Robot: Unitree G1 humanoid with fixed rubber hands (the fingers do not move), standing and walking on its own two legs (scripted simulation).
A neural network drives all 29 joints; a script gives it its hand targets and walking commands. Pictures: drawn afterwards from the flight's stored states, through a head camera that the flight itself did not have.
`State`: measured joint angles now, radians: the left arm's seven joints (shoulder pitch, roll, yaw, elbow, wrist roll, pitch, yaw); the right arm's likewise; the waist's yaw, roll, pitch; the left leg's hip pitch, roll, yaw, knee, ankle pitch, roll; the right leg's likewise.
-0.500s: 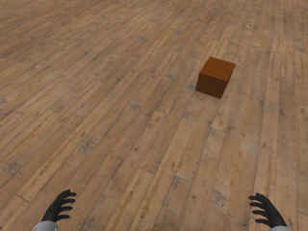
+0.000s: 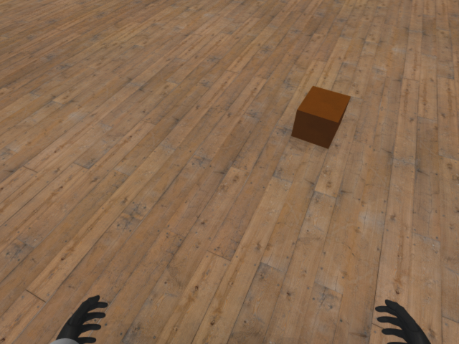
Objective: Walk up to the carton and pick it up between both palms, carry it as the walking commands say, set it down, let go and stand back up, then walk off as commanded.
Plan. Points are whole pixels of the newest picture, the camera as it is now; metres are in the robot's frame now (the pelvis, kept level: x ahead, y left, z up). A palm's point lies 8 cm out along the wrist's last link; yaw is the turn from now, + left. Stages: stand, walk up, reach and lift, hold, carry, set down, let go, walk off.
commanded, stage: stand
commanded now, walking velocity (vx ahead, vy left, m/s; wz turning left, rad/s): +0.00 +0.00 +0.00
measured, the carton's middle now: (320, 116) +1.50 -0.53 -0.65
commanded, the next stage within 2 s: walk up in 1.38 s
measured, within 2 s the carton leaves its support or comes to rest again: neither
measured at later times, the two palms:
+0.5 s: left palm out of the picture +0.12 +0.31 -0.08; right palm out of the picture +0.12 -0.31 -0.08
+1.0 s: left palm out of the picture +0.10 +0.31 -0.08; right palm out of the picture +0.10 -0.31 -0.08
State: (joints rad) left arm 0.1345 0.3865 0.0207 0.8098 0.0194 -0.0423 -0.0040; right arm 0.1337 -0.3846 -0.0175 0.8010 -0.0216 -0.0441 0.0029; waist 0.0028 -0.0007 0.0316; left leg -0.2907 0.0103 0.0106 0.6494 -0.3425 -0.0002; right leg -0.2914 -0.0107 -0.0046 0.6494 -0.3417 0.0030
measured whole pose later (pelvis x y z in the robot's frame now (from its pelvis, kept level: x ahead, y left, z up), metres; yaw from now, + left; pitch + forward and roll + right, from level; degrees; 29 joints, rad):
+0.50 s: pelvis +0.00 +0.00 +0.02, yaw +0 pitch -2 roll +0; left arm 0.09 0.39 0.00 0.98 0.01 -0.03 0.00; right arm 0.09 -0.39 0.00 0.98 -0.02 -0.03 0.01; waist 0.00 0.00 0.04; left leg -0.16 0.01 0.01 0.42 -0.22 0.00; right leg -0.17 -0.01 -0.01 0.43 -0.22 0.01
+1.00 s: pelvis +0.00 +0.00 +0.02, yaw +0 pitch -2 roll +0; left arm 0.08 0.40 0.00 1.05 0.01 -0.02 0.00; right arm 0.08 -0.39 0.00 1.05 -0.01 -0.02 0.00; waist 0.00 0.00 0.04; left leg -0.13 0.01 0.01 0.35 -0.19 -0.01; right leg -0.13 -0.01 0.00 0.36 -0.19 0.01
